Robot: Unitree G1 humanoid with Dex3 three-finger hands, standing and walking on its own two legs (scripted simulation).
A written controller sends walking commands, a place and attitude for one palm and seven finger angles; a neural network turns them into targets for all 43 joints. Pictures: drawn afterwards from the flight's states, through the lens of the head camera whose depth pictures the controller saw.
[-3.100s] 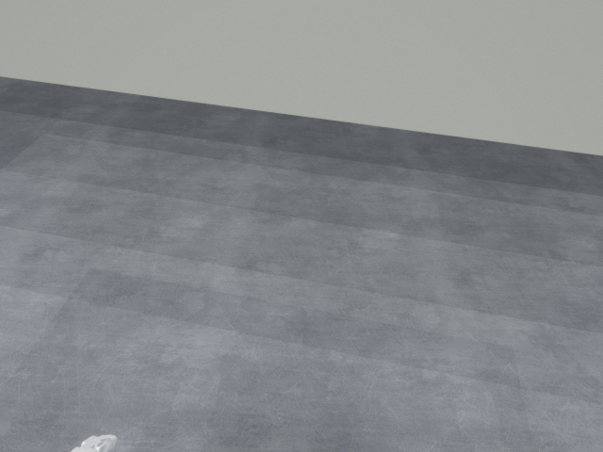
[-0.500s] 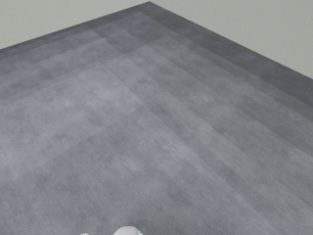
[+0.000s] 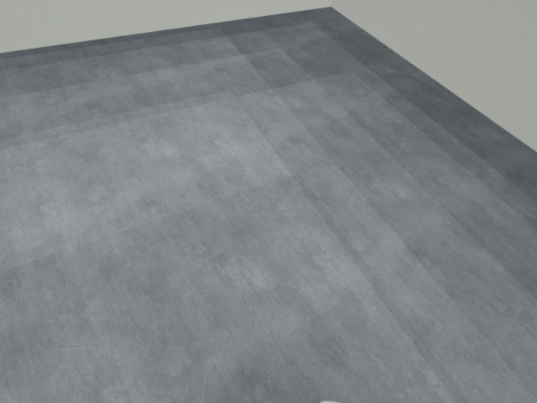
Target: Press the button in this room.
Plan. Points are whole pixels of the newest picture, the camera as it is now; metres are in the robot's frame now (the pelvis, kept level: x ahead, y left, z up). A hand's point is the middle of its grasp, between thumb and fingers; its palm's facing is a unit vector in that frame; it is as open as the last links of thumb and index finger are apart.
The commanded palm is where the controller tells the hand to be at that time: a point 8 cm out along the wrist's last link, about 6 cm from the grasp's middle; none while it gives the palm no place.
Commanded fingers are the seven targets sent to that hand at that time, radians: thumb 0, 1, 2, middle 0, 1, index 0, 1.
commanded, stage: turn or walk to find it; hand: left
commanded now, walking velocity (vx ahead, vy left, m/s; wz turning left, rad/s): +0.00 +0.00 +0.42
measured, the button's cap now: out of the picture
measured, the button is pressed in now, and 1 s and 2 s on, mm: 0 0 0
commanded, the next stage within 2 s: none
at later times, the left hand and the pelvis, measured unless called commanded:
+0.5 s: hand out of the picture -0.01 +0.16 -0.16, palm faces +0.26 -0.93 -0.25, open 7.4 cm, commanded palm none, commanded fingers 0.00 0.90 0.90 -0.20 -0.30 -0.20 -0.30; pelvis -0.02 -0.04 +0.00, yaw +14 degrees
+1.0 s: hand out of the picture -0.06 +0.23 -0.17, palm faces +0.46 -0.86 -0.24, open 7.4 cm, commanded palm none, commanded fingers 0.00 0.90 0.90 -0.20 -0.30 -0.20 -0.30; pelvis -0.05 +0.01 +0.00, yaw +25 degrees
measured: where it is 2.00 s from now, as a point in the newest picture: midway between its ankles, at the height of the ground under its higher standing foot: outside the picture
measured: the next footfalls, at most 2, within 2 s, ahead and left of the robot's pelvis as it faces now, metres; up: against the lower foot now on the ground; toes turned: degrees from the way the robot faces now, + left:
right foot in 0.18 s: +0.03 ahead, -0.14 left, +0.00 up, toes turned +3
left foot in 0.64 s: -0.03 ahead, +0.11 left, +0.00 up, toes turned +22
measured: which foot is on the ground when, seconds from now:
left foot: down 0.00-0.20, up 0.22-0.62, down 0.64-1.00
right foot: up 0.00-0.16, down 0.18-0.64, up 0.66-1.00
